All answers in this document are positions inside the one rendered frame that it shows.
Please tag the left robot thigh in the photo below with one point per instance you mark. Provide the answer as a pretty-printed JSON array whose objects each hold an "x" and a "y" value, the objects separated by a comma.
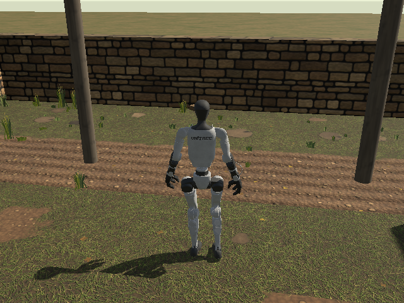
[{"x": 187, "y": 186}]

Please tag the robot right upper arm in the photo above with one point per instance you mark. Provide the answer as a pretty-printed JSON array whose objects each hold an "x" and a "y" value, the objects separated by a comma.
[{"x": 224, "y": 143}]

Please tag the robot left forearm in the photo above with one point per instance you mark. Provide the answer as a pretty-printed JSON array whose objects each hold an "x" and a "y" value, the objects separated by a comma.
[{"x": 172, "y": 166}]

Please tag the left robot hand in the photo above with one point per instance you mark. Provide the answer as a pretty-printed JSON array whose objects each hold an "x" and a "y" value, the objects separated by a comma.
[{"x": 172, "y": 179}]

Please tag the robot left upper arm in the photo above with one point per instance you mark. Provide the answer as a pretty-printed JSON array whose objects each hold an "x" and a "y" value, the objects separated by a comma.
[{"x": 182, "y": 133}]

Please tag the robot right forearm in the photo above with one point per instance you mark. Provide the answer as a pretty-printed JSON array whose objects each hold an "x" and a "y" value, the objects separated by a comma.
[{"x": 233, "y": 169}]

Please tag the right robot hand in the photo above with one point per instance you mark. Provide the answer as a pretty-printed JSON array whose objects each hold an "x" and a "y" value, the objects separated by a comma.
[{"x": 238, "y": 186}]

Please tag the robot torso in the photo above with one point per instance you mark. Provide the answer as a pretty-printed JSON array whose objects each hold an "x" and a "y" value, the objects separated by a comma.
[{"x": 201, "y": 151}]

